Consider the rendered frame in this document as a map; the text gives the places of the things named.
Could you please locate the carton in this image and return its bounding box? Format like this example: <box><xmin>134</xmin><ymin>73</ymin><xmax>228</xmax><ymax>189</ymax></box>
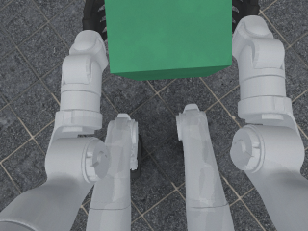
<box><xmin>104</xmin><ymin>0</ymin><xmax>232</xmax><ymax>81</ymax></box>

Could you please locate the right robot hand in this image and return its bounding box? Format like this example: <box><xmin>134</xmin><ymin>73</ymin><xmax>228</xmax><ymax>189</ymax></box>
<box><xmin>232</xmin><ymin>0</ymin><xmax>260</xmax><ymax>33</ymax></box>

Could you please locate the robot left forearm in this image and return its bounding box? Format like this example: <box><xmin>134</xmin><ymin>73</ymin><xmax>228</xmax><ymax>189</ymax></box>
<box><xmin>44</xmin><ymin>30</ymin><xmax>109</xmax><ymax>172</ymax></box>

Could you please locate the left robot upper arm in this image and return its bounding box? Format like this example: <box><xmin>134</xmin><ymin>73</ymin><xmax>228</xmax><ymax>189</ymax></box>
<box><xmin>0</xmin><ymin>137</ymin><xmax>110</xmax><ymax>231</ymax></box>

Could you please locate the right robot upper arm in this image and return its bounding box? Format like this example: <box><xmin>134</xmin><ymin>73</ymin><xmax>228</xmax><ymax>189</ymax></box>
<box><xmin>230</xmin><ymin>124</ymin><xmax>308</xmax><ymax>231</ymax></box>

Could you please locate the left robot hand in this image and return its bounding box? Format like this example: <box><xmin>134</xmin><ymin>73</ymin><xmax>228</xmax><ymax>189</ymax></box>
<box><xmin>82</xmin><ymin>0</ymin><xmax>108</xmax><ymax>41</ymax></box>

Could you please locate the left robot foot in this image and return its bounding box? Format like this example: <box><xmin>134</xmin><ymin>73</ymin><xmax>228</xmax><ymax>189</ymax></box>
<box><xmin>130</xmin><ymin>134</ymin><xmax>143</xmax><ymax>179</ymax></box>

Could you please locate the left robot thigh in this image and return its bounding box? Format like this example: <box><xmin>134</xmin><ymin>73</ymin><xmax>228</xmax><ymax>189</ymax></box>
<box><xmin>86</xmin><ymin>117</ymin><xmax>139</xmax><ymax>231</ymax></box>

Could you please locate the robot right forearm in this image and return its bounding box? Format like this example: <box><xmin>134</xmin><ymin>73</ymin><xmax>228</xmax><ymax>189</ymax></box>
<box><xmin>232</xmin><ymin>15</ymin><xmax>305</xmax><ymax>162</ymax></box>

